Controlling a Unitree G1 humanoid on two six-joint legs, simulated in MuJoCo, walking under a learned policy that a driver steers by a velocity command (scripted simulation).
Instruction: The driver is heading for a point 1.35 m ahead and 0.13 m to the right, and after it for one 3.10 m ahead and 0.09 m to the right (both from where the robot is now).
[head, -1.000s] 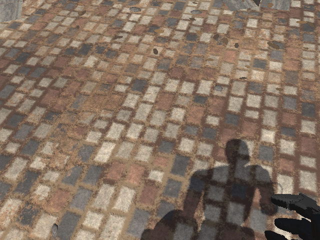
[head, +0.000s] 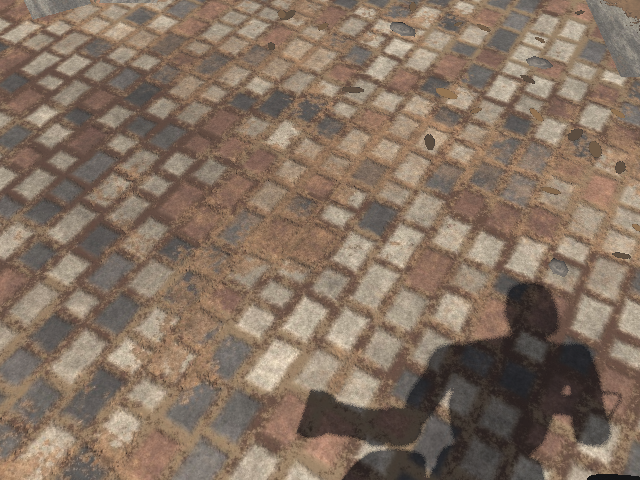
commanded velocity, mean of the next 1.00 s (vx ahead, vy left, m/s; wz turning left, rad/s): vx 0.00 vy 0.00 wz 0.32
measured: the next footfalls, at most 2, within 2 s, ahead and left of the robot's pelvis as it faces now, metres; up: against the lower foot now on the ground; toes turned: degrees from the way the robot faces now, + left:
left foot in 0.02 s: +0.05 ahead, +0.13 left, +0.00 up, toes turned +9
right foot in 0.46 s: +0.12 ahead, -0.10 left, +0.00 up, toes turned +16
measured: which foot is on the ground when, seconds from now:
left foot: up 0.00-0.00, down 0.02-1.00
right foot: down 0.00-0.02, up 0.04-0.44, down 0.46-1.00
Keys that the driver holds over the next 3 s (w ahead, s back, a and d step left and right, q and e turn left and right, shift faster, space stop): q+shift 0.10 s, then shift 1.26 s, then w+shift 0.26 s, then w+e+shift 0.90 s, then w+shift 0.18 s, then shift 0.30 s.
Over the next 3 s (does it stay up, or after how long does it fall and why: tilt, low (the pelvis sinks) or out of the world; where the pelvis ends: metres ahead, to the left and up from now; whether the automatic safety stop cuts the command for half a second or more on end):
stays up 1.00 -0.03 0.01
